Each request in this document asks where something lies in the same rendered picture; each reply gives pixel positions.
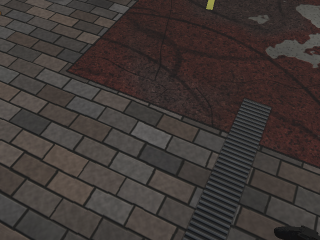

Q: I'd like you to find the robot right hand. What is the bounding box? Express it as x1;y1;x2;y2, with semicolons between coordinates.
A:
274;225;320;240

